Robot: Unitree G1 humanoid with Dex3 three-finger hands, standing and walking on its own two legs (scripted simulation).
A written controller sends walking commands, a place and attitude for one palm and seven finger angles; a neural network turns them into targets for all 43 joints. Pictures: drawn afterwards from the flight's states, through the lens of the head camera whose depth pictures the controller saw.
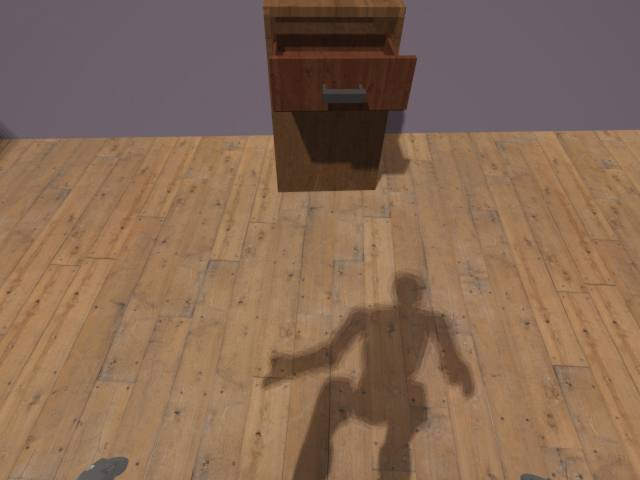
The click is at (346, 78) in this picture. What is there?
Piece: drawer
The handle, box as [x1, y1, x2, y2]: [322, 84, 365, 102]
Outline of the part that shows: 322,84 323,102 365,102 365,90 362,88 361,84 358,84 357,89 326,89 325,84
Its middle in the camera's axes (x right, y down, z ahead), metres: +0.06 -0.43 +1.12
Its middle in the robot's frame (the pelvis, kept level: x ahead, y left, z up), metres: +1.12 -0.01 -0.08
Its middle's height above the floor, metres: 0.68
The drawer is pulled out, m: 0.30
